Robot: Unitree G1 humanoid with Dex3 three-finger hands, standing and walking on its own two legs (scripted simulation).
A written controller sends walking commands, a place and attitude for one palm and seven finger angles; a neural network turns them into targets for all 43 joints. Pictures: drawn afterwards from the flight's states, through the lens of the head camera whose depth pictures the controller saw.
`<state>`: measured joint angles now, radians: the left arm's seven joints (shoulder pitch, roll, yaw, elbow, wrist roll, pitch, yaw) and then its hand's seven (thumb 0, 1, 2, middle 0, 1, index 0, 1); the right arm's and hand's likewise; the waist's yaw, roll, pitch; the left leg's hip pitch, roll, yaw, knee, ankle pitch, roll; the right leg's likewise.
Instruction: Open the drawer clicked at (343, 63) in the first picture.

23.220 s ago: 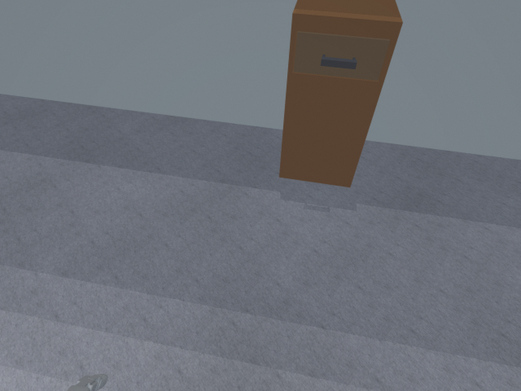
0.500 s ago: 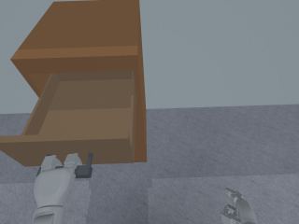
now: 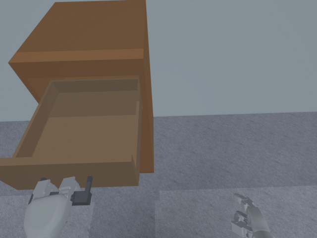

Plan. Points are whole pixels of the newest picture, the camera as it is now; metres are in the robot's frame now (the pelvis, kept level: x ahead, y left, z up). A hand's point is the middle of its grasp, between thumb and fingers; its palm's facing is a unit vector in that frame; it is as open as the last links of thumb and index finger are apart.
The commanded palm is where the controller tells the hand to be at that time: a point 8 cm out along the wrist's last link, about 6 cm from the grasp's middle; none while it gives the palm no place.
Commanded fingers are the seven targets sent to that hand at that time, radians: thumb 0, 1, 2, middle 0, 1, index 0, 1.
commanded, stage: pull the drawer open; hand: left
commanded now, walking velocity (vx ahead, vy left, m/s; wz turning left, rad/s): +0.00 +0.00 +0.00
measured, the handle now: (63, 189) +0.23 +0.26 -0.01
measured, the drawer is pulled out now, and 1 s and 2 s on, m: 0.30 0.30 0.30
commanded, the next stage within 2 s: open the thumb to release the handle in 0.28 s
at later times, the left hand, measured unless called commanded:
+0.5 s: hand (59, 215) +0.18 +0.26 -0.03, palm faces -0.01 -0.03 -1.00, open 6.1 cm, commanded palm +0.15 +0.26 +0.03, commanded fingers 0.00 0.41 0.69 -0.37 -1.30 -0.37 -1.30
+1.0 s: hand (58, 216) +0.17 +0.26 -0.02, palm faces -0.02 -0.05 -1.00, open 13.3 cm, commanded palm +0.15 +0.25 +0.02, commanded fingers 0.00 -0.50 0.30 -0.30 -1.20 -0.30 -1.20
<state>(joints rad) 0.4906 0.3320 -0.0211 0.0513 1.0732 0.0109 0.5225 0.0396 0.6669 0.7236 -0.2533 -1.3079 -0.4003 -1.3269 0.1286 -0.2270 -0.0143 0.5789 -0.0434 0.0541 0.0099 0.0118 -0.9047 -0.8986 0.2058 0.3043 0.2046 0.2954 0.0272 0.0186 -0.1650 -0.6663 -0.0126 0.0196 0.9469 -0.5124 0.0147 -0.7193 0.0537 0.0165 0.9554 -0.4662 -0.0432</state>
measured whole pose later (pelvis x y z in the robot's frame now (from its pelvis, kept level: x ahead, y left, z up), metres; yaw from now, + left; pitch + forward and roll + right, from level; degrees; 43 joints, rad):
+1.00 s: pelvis -0.01 +0.00 +0.00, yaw +1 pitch +13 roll +0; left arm 0.41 0.35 -0.01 0.10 1.07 0.00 0.52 0.00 -0.40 0.34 -0.30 -1.18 -0.32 -1.21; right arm 0.12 -0.24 -0.02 0.58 -0.04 0.06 -0.02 0.01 -0.90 -0.90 0.21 0.30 0.20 0.30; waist 0.04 0.03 -0.15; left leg -0.69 -0.02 0.00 0.97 -0.50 0.01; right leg -0.74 0.05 -0.01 0.97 -0.46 -0.05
